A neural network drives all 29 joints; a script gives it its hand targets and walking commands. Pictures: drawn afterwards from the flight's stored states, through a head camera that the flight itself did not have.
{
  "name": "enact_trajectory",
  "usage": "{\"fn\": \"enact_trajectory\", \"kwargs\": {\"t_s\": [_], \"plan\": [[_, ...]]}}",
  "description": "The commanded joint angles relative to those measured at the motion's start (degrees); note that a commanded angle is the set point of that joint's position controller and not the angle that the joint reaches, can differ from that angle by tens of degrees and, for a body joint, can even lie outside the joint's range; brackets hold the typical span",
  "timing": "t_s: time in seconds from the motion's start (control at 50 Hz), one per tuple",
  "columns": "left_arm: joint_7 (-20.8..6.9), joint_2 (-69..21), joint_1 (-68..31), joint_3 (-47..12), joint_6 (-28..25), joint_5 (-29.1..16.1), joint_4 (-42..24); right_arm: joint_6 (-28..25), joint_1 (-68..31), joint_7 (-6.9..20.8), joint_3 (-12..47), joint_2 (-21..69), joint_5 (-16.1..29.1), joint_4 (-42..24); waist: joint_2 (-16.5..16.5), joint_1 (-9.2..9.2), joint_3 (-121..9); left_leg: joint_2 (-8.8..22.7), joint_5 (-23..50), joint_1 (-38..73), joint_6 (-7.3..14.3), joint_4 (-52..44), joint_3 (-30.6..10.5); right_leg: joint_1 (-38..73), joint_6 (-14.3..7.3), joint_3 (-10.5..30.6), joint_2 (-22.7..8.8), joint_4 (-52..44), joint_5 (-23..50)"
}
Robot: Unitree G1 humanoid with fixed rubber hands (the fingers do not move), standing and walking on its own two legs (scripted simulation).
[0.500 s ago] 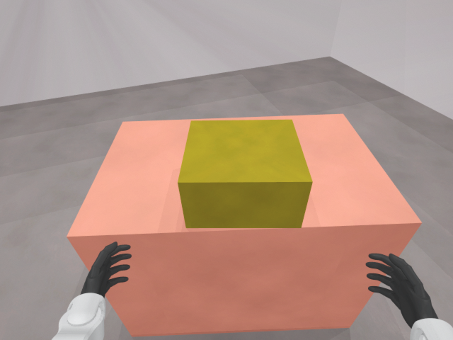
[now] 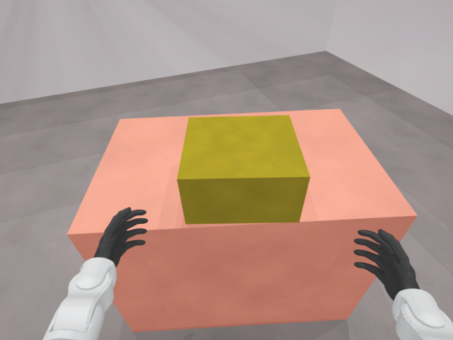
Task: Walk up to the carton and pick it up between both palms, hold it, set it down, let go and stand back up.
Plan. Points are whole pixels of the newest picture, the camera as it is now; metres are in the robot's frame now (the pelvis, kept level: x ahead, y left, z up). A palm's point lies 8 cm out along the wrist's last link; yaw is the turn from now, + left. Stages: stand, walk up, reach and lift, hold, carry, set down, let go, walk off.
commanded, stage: reach and lift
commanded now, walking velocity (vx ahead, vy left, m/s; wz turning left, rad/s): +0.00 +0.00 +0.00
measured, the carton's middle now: (240, 166) +0.58 +0.00 -0.01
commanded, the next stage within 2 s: none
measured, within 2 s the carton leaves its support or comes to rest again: neither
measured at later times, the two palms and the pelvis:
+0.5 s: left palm (126, 200) +0.36 +0.22 +0.09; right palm (371, 226) +0.33 -0.23 +0.06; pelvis +0.02 +0.00 +0.00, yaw +0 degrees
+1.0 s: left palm (132, 163) +0.43 +0.22 +0.13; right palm (359, 191) +0.40 -0.23 +0.08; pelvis +0.04 +0.00 +0.00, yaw +0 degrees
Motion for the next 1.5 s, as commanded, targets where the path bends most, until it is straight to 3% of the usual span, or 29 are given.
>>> {"fn": "enact_trajectory", "kwargs": {"t_s": [0.0, 0.06, 0.1, 0.12, 0.14, 0.2, 0.22, 0.24, 0.28, 0.36, 0.38, 0.56, 0.58, 0.64, 0.76, 0.78, 0.84, 0.86, 0.94, 0.98, 1.04, 1.06, 1.14, 1.18, 1.28, 1.34, 1.44, 1.46, 1.48], "plan": [[-0.59, 12.76, -20.40, 9.75, -5.55, -6.29, -4.72, -4.58, -20.69, -2.62, 0.29, -5.00, 2.34, -16.72, -10.81, 3.68, -9.35, -1.01, 1.03, 21.52, 0.04, -3.53, -3.04, -26.07, -3.89, 6.76, -10.44, -21.74, -18.10], [1.34, 12.24, -20.57, 8.04, -6.51, -6.86, -13.54, -5.71, -22.02, -1.55, -0.74, -4.87, 3.95, -20.27, -4.89, 4.30, -11.43, 1.57, -3.21, 19.51, -1.67, -7.30, -4.93, -22.79, -2.67, 3.57, -8.21, -18.70, -11.14], [1.93, 11.01, -19.34, 7.14, -5.58, -5.79, -10.57, -4.52, -21.53, -1.30, -2.99, -6.63, 3.62, -14.06, -2.08, 3.07, -8.10, 3.05, -8.19, 16.91, -2.29, -10.82, -5.37, -19.27, -2.48, 2.52, -6.56, -18.10, -9.29], [2.35, 10.07, -18.40, 5.97, -4.31, -5.28, -10.29, -3.55, -21.86, -0.57, -2.59, -6.26, 4.05, -11.94, 0.49, 4.44, -6.21, 5.00, -11.82, 12.12, -2.34, -14.40, -6.75, -15.26, -1.85, 0.95, -4.15, -16.08, -5.60], [1.54, 10.73, -26.74, 4.57, -3.36, -7.05, -4.88, -2.69, -30.22, -0.82, -3.55, -6.99, 2.99, -9.38, -0.93, 2.57, -6.43, 4.59, -14.73, 9.74, -1.50, -14.37, -6.05, -15.86, -1.59, 1.38, -4.71, -16.19, -7.09], [2.07, 12.63, -33.79, 5.03, -2.69, -7.96, -2.30, -1.55, -36.86, -0.61, -5.13, -6.67, 1.01, -9.74, -0.69, 2.61, -10.13, 4.73, -16.85, 3.47, -0.53, -15.49, -5.41, -11.94, -0.70, 1.60, -4.06, -14.87, -7.53], [2.53, 10.41, -25.61, 4.56, -2.37, -6.85, -2.58, -1.90, -30.09, -0.35, -5.52, -7.28, 1.26, -10.97, -0.67, 3.12, -7.81, 5.35, -14.75, 6.72, -1.12, -15.71, -5.91, -11.19, -0.68, 0.96, -3.10, -14.62, -4.43], [2.79, 11.69, -31.73, 5.50, -2.25, -7.96, -4.77, -1.97, -37.33, -0.36, -5.95, -7.90, 1.93, -12.39, -0.67, 3.60, -10.41, 4.88, -14.37, 4.63, -0.86, -15.26, -4.80, -11.38, -0.81, 1.69, -3.67, -14.58, -5.35], [2.77, 12.19, -33.42, 6.95, -1.97, -6.08, -0.37, -1.55, -37.20, -0.28, -5.52, -7.73, 1.31, -7.16, -1.37, 3.16, -12.40, 5.18, -15.32, 5.16, -0.44, -15.12, -5.04, -10.67, -0.73, 2.62, -4.07, -14.81, -5.86], [2.12, 13.50, -41.55, 8.39, -0.18, -5.81, 5.25, -0.73, -44.47, -0.93, -6.47, -9.21, 0.02, 0.08, -2.02, 1.57, -13.66, 4.47, -11.03, 3.90, 0.19, -13.30, -3.16, -10.60, -0.01, 2.47, -3.82, -14.23, -3.84], [1.83, 12.34, -40.19, 8.71, -0.77, -4.74, 5.96, -1.07, -42.76, -0.53, -3.29, -7.34, 1.58, 1.47, -1.99, 2.82, -12.67, 4.62, -9.73, 3.67, 0.36, -13.41, -2.96, -10.05, 0.11, 2.74, -4.36, -14.56, -3.42], [0.09, 14.88, -42.08, 13.39, 1.36, -2.36, 6.57, -3.36, -48.82, -2.93, -0.44, -10.07, 3.58, 4.36, -3.58, 3.63, -21.22, 2.55, 12.77, 6.57, -0.95, -8.94, -1.81, 0.88, 1.49, 2.22, -1.94, -10.98, 24.94], [-0.62, 15.41, -43.67, 13.81, 1.79, -2.03, 11.21, -3.46, -50.37, -3.50, 1.08, -8.79, 3.65, 4.59, -5.50, 3.45, -20.47, 1.98, 11.66, 3.86, -0.16, -7.80, -1.05, 1.90, 2.51, 3.09, -2.88, -10.51, 27.67], [-0.34, 14.90, -41.87, 12.95, 1.64, -2.66, 1.32, -5.33, -48.97, -3.90, 0.34, -10.79, 5.55, 0.97, -2.49, 3.02, -28.22, 1.89, 21.33, 9.56, -2.03, -6.50, -2.07, 4.34, 2.39, 1.97, -1.94, -9.09, 37.26], [0.09, 15.56, -50.18, 12.26, 2.92, -4.04, 2.20, -4.70, -57.19, -3.95, -0.85, -12.80, 5.60, 4.86, -2.22, 2.01, -30.81, 2.43, 22.61, 8.06, -2.11, -5.70, -2.48, 3.08, 2.38, 1.69, -1.49, -8.55, 37.12], [-0.01, 16.98, -57.17, 11.62, 3.15, -4.58, 11.25, -3.22, -62.84, -3.30, 0.32, -11.71, 5.36, 10.52, -3.44, 3.43, -25.84, 2.59, 15.80, 3.11, -1.08, -6.18, -2.43, -0.75, 2.13, 1.62, -1.89, -8.94, 28.57], [0.43, 17.88, -62.15, 8.92, 3.08, -5.72, 13.70, -2.21, -67.17, -2.80, -1.23, -12.20, 4.75, 12.99, -1.97, 1.85, -26.09, 3.70, 12.91, 3.74, -0.79, -6.81, -3.19, -3.96, 1.38, 0.37, -1.50, -9.22, 22.68], [0.41, 16.52, -57.01, 9.66, 2.75, -4.04, 12.75, -2.82, -61.78, -2.70, 0.12, -11.32, 4.79, 12.87, -2.59, 2.75, -28.81, 3.78, 17.33, 6.01, -0.75, -5.96, -2.97, -1.17, 1.38, 0.80, -1.33, -9.14, 27.03], [0.66, 15.94, -66.44, 5.86, 2.85, -6.01, 23.89, -2.05, -72.95, -2.28, -2.31, -12.15, 2.42, 22.32, -2.14, 0.15, -25.93, 3.92, 8.16, 2.13, -0.02, -6.32, -3.65, -8.47, 0.84, -0.06, -1.47, -9.77, 17.58], [0.62, 16.32, -66.15, 4.79, 1.90, -6.43, 30.78, -2.17, -74.23, -2.08, -1.06, -13.19, 1.91, 24.21, -4.52, 1.14, -25.01, 3.66, 6.14, -0.51, 0.55, -6.32, -3.50, -7.31, 0.86, 0.06, -1.36, -9.41, 16.88], [0.96, 15.12, -71.75, 2.38, -0.53, -6.95, 33.80, -3.13, -78.23, -1.67, -0.67, -11.94, 1.12, 29.79, -3.22, 0.52, -28.85, 4.32, 6.13, 1.38, -0.20, -4.77, -4.21, -12.66, 0.49, -0.90, -1.41, -8.85, 15.60], [0.98, 15.54, -71.01, 1.64, -2.03, -8.15, 31.90, -4.73, -78.00, -1.58, -0.29, -11.76, 1.25, 23.82, -4.35, 1.22, -34.29, 3.76, 8.98, 1.35, 0.40, -3.81, -3.71, -10.32, 0.70, -0.60, -1.44, -8.78, 19.76], [0.72, 16.93, -73.06, 4.32, -3.99, -6.38, 35.25, -6.89, -78.51, -3.13, 0.11, -13.92, 1.70, 28.44, -3.30, 0.99, -41.09, 2.80, 21.25, 4.45, -1.78, -0.24, -2.75, -8.29, 1.03, -0.92, -0.18, -7.43, 30.34], [0.30, 15.78, -77.17, -0.04, -5.13, -8.39, 37.59, -6.94, -82.34, -2.86, -1.96, -14.98, 1.68, 31.46, -2.37, -1.63, -37.58, 3.40, 18.85, 4.43, -2.67, -0.98, -4.01, -13.02, 0.56, -1.92, 0.11, -8.10, 25.53], [0.77, 16.29, -77.71, 1.03, -7.64, -8.80, 39.16, -9.42, -83.75, -2.36, 2.96, -13.77, 4.47, 34.48, -1.90, 2.21, -45.72, 3.89, 30.18, 7.95, -3.83, 2.67, -3.29, -15.00, 0.52, -2.41, 0.69, -7.79, 30.90], [0.53, 15.74, -82.48, -1.60, -8.69, -9.82, 41.00, -10.50, -88.39, -2.64, 2.29, -13.36, 4.30, 36.28, -1.99, 0.10, -48.68, 3.56, 31.29, 8.33, -4.16, 4.60, -3.46, -17.33, 0.63, -2.42, 0.18, -7.45, 32.59], [0.97, 18.95, -86.74, -0.41, -9.64, -10.04, 42.51, -12.20, -92.99, -2.61, 2.69, -17.35, 5.83, 39.20, 0.68, 0.96, -53.58, 3.66, 37.48, 8.51, -5.31, 7.01, -3.36, -18.27, 1.05, -3.08, 1.29, -5.74, 35.00], [0.95, 18.68, -88.35, -1.43, -9.63, -9.80, 42.34, -12.00, -93.52, -2.68, 1.67, -17.73, 5.18, 41.55, 1.34, -0.78, -53.47, 3.59, 36.75, 9.34, -5.60, 6.48, -3.22, -18.53, 0.71, -3.05, 1.13, -6.51, 33.58], [1.03, 18.74, -83.95, -1.48, -10.84, -10.71, 42.91, -12.52, -91.47, -2.49, 4.04, -16.41, 6.77, 37.69, -2.21, 1.78, -53.68, 3.17, 36.84, 8.01, -5.08, 6.91, -2.92, -16.17, 1.18, -3.23, 1.33, -5.50, 38.68]]}}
